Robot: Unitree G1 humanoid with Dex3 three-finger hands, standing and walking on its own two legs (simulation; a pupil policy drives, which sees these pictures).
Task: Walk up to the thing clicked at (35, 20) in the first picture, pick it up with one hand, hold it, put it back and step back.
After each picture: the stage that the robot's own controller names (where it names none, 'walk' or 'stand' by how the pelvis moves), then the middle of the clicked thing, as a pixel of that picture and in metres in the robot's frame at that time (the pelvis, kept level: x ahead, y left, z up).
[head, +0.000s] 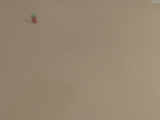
stand; (33, 18) +1.95 +0.63 -0.72
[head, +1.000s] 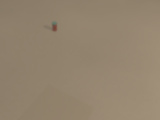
walk; (54, 26) +1.86 +0.27 -0.69
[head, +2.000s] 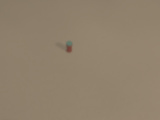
walk; (69, 46) +1.25 +0.08 -0.71
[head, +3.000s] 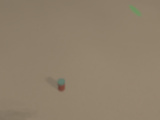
walk; (61, 85) +0.81 +0.13 -0.71
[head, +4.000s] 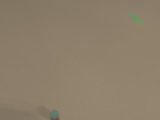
walk; (54, 117) +0.53 +0.17 -0.71
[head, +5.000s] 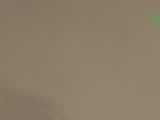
walk; out of the picture +0.39 +0.14 -0.70
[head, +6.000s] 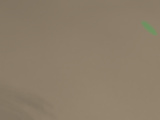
stand; out of the picture +0.33 +0.13 -0.72
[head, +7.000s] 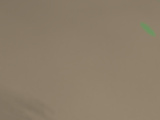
stand; out of the picture +0.36 +0.14 -0.73
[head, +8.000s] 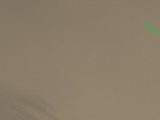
stand; out of the picture +0.35 +0.15 -0.73
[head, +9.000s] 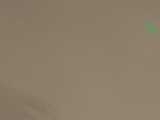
stand; out of the picture +0.34 +0.15 -0.73
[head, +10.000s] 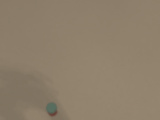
go down; (52, 109) +0.39 +0.14 -0.60
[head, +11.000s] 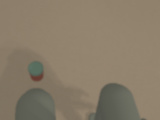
go down; (36, 72) +0.45 +0.16 -0.32
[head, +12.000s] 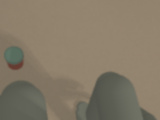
close in; (14, 59) +0.44 +0.18 -0.27
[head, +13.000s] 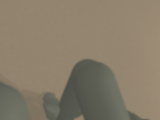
close; out of the picture +0.44 +0.22 -0.23
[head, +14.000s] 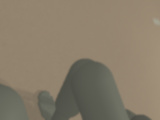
close; out of the picture +0.43 +0.23 -0.23
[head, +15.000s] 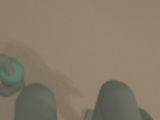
lift; (12, 78) +0.34 +0.23 -0.11
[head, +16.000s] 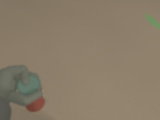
hold; (32, 94) +0.32 +0.16 +0.03
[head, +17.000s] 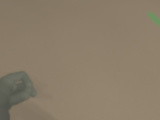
hold; out of the picture +0.33 -0.05 -0.66
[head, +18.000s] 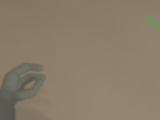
hold; out of the picture +0.36 -0.16 -0.71
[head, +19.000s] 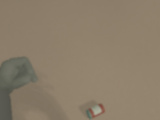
crouch; (95, 111) +0.39 -0.16 -0.62
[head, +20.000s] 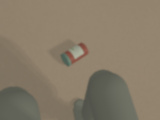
lower; (74, 54) +0.47 -0.11 -0.30
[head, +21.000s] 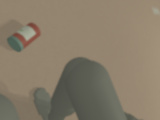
lower; (24, 36) +0.51 -0.05 -0.26
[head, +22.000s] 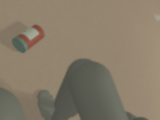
lower; (29, 38) +0.51 -0.05 -0.26
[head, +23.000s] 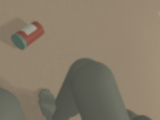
lower; (28, 35) +0.52 -0.04 -0.26
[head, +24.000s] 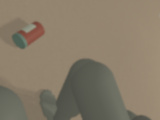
lower; (29, 34) +0.53 -0.03 -0.26
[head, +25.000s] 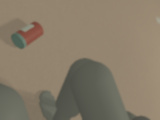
open; (28, 34) +0.53 -0.03 -0.26
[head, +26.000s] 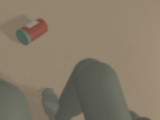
stand; (32, 31) +0.54 -0.03 -0.26
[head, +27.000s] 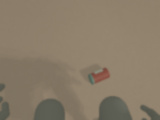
walk; (98, 76) +0.47 -0.13 -0.47
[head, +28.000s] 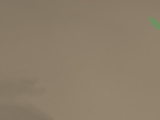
stand; out of the picture +0.40 -0.16 -0.69
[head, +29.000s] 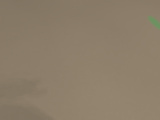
stand; out of the picture +0.40 -0.15 -0.69
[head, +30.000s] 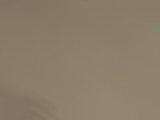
stand; out of the picture +0.41 -0.16 -0.74
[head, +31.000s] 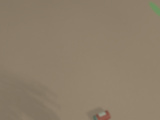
walk; (101, 117) +0.43 -0.19 -0.72
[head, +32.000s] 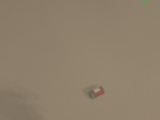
walk; (96, 92) +0.61 -0.19 -0.73
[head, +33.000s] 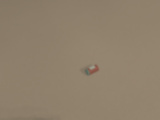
walk; (92, 70) +0.91 -0.04 -0.72
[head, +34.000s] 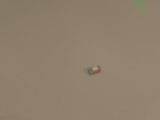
stand; (94, 70) +1.00 -0.15 -0.73
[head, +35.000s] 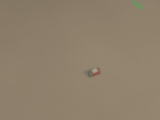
stand; (94, 72) +1.02 -0.13 -0.75
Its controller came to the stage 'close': yes
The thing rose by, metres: 0.71
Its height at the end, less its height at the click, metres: -0.02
